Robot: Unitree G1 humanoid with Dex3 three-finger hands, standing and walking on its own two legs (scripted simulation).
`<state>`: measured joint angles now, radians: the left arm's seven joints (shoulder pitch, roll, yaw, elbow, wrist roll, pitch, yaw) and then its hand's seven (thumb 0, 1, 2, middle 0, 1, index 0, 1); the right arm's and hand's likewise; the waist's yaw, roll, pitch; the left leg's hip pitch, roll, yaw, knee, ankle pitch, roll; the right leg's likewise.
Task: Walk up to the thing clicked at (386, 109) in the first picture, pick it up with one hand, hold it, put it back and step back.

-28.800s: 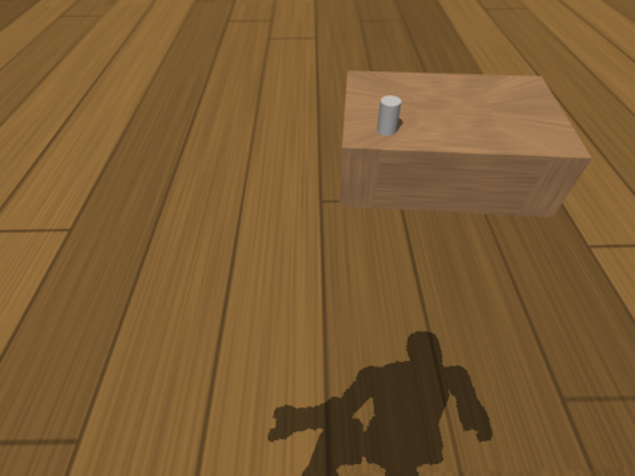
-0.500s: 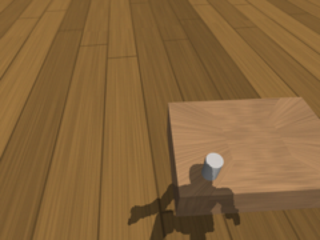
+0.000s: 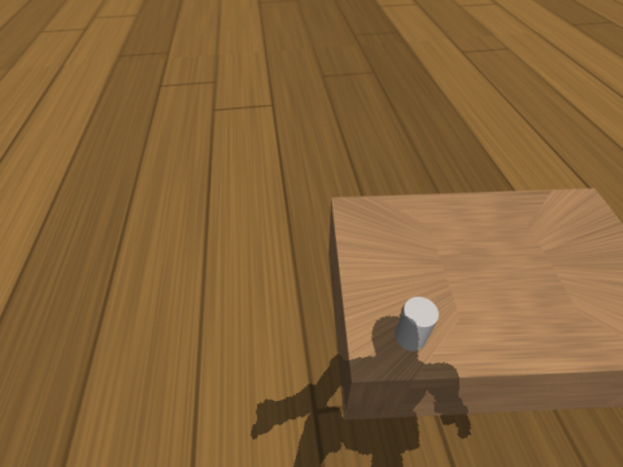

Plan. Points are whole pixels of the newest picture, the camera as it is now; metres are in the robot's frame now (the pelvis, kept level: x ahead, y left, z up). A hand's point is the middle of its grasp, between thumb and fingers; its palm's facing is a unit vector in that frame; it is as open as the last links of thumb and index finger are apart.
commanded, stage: stand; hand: right
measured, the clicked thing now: (415, 324) +0.49 -0.24 -0.39
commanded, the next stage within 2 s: step back in 0.58 s
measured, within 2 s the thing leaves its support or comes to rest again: neither
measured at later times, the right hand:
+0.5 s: hand out of the picture +0.07 -0.25 -0.16, palm faces -0.04 +0.94 -0.34, open 7.4 cm
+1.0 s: hand out of the picture -0.02 -0.23 -0.16, palm faces -0.05 +0.90 -0.44, open 7.4 cm
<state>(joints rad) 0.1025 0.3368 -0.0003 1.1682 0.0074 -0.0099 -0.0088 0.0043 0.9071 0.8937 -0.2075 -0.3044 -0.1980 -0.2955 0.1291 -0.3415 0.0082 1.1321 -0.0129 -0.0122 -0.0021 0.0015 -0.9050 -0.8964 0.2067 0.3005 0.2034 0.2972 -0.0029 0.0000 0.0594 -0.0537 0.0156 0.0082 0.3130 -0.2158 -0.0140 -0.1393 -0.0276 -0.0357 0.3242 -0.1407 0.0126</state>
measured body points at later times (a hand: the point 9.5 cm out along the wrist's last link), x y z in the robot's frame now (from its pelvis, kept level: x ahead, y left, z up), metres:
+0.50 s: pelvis +0.00 +0.00 +0.00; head +0.01 +0.00 +0.45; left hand +0.07 +0.29 -0.13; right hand +0.07 -0.30 -0.14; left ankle -0.03 +0.13 -0.75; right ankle +0.02 -0.13 -0.75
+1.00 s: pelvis -0.07 +0.05 -0.02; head +0.00 +0.08 +0.42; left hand +0.08 +0.36 -0.16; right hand -0.02 -0.28 -0.13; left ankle -0.08 +0.15 -0.75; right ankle -0.03 -0.11 -0.69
